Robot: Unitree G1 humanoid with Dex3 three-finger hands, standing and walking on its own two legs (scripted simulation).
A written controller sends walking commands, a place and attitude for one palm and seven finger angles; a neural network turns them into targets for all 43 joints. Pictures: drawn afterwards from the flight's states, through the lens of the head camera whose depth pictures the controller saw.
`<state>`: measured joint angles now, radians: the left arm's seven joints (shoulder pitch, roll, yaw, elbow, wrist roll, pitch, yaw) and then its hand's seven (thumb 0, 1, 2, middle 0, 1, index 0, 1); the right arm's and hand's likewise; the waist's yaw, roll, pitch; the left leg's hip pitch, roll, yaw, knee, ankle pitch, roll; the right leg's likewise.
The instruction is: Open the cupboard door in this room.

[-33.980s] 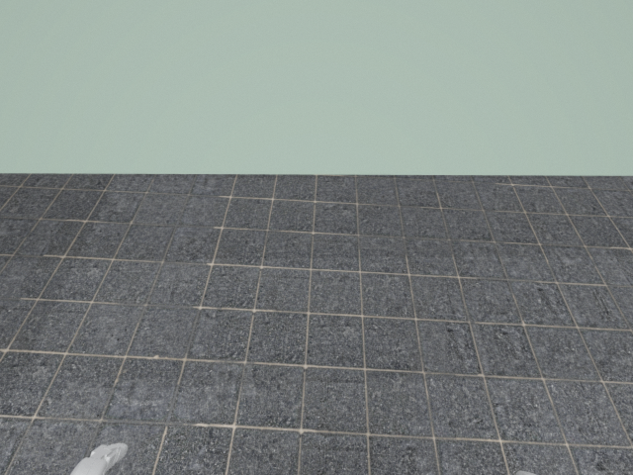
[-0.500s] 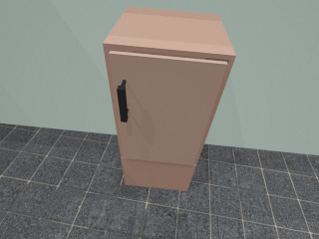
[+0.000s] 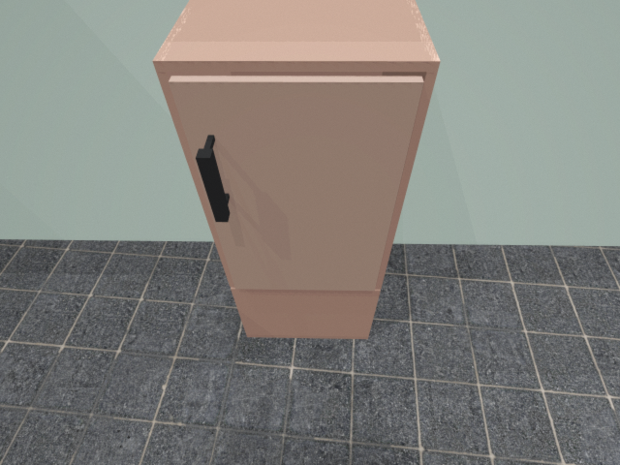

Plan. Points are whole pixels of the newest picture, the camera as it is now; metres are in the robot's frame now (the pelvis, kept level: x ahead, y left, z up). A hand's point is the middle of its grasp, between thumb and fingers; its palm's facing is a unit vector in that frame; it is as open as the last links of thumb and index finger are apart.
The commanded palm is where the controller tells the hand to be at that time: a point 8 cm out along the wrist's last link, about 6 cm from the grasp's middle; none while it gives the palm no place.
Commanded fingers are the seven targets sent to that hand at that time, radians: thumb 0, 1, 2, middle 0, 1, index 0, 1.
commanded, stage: come to a stop and stand still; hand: left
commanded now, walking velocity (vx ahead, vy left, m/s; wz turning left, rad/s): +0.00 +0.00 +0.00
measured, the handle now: (216, 180) +0.56 +0.19 +0.02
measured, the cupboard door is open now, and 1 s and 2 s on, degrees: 0 0 0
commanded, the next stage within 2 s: look again from close up in 1.00 s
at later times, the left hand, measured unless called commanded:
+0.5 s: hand out of the picture -0.02 +0.20 -0.18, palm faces +0.04 -0.98 -0.21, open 7.4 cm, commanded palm none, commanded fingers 0.00 0.90 0.90 -0.20 -0.30 -0.20 -0.30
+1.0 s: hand out of the picture -0.04 +0.20 -0.17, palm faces +0.04 -0.98 -0.19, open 7.4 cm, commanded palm none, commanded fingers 0.00 0.90 0.90 -0.20 -0.30 -0.20 -0.30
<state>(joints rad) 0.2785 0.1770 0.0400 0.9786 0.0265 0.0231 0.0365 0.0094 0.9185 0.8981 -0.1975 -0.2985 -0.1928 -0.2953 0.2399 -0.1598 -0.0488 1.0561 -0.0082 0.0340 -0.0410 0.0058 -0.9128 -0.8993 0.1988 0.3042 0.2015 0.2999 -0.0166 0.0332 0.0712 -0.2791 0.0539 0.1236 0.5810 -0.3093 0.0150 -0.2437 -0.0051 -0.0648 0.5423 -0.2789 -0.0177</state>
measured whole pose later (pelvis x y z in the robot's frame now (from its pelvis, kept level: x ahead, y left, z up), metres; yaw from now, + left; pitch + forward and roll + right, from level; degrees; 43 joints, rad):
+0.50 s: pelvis -0.03 +0.01 +0.00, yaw +2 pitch -1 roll -1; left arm 0.35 0.19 0.01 1.00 0.02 0.02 0.04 0.01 0.92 0.90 -0.20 -0.30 -0.20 -0.30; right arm 0.34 -0.17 -0.03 1.01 -0.03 0.01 -0.03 0.01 -0.91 -0.90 0.20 0.30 0.20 0.30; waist -0.02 0.00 -0.01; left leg -0.30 0.03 0.06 0.60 -0.27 0.03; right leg -0.27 -0.02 -0.09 0.54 -0.24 -0.01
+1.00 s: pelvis -0.03 +0.03 +0.00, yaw +1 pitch -2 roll -1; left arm 0.36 0.15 0.00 1.02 0.02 0.00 0.04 0.01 0.91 0.90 -0.20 -0.30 -0.20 -0.30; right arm 0.29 -0.16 -0.02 1.02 -0.01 0.01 -0.01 0.01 -0.91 -0.90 0.20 0.30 0.20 0.30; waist 0.00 0.00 0.01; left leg -0.26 -0.01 0.09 0.49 -0.21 0.06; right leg -0.25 -0.05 -0.06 0.47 -0.19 0.03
